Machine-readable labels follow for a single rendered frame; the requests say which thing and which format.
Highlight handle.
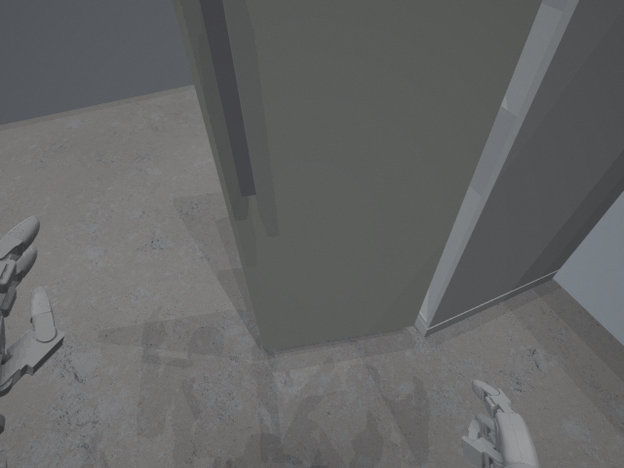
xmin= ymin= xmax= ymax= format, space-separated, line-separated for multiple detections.
xmin=200 ymin=0 xmax=256 ymax=197

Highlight left robot hand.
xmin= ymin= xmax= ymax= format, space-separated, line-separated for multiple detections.
xmin=0 ymin=216 xmax=64 ymax=397

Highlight right robot hand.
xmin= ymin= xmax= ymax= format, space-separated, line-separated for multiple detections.
xmin=462 ymin=379 xmax=539 ymax=468

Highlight fridge door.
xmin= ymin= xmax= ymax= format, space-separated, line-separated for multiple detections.
xmin=172 ymin=0 xmax=542 ymax=351

